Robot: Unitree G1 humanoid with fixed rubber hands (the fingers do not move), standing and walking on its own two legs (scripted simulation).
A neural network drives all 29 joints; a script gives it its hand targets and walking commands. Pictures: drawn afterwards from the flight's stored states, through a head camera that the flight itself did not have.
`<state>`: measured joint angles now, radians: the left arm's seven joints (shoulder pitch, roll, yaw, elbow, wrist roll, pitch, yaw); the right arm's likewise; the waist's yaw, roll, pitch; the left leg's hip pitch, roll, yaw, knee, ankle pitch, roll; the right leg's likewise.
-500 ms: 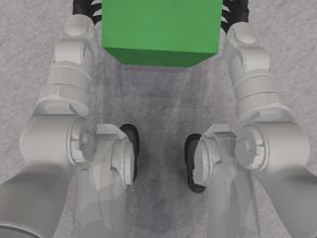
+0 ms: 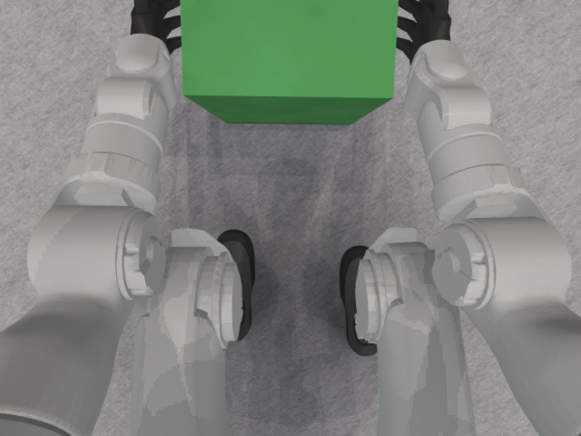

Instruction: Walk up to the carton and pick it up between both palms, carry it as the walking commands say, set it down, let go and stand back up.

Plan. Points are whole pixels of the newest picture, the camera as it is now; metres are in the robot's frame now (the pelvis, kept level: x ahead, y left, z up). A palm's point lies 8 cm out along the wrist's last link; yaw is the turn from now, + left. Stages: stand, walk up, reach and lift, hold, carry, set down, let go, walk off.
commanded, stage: set down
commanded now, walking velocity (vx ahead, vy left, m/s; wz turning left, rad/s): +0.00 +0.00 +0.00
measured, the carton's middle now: (289, 48) +0.54 +0.03 -0.24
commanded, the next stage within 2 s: none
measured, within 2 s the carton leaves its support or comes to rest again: neither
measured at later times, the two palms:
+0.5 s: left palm (153, 43) +0.52 +0.18 -0.16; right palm (428, 47) +0.52 -0.13 -0.16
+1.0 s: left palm (138, 58) +0.51 +0.21 -0.18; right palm (438, 57) +0.52 -0.14 -0.17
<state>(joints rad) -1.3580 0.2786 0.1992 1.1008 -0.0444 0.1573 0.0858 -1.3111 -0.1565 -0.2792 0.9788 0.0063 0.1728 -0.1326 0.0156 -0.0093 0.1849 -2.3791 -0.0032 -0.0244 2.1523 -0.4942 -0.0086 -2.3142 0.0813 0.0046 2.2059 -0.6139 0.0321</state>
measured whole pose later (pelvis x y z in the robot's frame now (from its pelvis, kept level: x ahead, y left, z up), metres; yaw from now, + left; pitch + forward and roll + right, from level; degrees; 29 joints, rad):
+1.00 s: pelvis -0.01 +0.00 +0.01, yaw +0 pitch +38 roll -1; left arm -1.38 0.37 0.09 1.16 -0.20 -0.01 0.11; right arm -1.36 -0.28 -0.09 1.09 0.19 0.02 -0.15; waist 0.01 -0.02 0.33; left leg -2.31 -0.01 -0.03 2.13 -0.48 -0.01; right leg -2.24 0.08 0.01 2.18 -0.60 0.04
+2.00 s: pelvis +0.02 +0.00 +0.17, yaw +1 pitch +47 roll -2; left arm -1.08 0.31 0.24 0.84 -0.06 0.14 0.03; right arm -1.05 -0.23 -0.23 0.78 0.09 0.14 -0.08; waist 0.00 0.00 -0.06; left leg -1.97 -0.02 -0.04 1.58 -0.43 -0.01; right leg -1.91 0.05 0.01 1.62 -0.53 0.02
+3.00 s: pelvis +0.10 +0.00 +0.37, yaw +3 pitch +28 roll +0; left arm -0.27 0.19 0.18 0.57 0.05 0.05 -0.05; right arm -0.25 -0.17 -0.15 0.56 -0.04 0.05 0.03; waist -0.01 0.00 -0.09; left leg -0.95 -0.01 -0.04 0.71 -0.25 -0.01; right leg -0.90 0.03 0.04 0.74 -0.33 0.00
